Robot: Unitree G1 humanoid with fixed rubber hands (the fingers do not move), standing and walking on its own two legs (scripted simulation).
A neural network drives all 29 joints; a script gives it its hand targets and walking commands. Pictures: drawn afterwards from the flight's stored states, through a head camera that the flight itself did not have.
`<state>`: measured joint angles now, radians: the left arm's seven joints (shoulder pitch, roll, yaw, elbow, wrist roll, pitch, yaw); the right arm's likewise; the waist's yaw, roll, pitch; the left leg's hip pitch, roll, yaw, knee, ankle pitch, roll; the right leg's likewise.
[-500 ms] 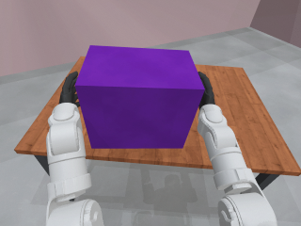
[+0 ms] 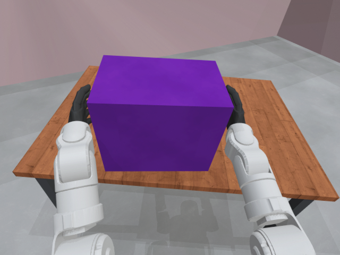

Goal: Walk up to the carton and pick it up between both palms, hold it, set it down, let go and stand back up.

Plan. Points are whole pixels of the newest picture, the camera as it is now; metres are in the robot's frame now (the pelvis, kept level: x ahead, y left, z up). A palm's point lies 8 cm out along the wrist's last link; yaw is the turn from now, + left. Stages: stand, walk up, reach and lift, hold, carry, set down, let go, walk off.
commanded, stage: set down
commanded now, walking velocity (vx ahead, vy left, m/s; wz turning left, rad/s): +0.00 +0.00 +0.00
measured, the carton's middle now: (159, 117) +0.38 +0.01 +0.16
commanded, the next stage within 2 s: none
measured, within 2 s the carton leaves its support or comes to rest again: neither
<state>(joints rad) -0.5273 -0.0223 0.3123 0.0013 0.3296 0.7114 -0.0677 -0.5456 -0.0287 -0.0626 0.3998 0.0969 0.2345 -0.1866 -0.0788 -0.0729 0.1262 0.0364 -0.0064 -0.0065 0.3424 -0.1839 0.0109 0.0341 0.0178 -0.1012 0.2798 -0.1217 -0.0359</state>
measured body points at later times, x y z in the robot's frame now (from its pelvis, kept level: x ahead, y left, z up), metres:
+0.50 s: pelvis +0.03 +0.00 +0.00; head +0.02 +0.03 +0.45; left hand +0.39 +0.18 +0.12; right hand +0.39 -0.16 +0.13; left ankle +0.02 +0.11 -0.75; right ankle +0.04 -0.09 -0.75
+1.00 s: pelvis +0.04 +0.01 +0.00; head +0.04 +0.04 +0.45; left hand +0.40 +0.17 +0.10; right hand +0.40 -0.17 +0.11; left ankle +0.02 +0.11 -0.75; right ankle +0.04 -0.09 -0.75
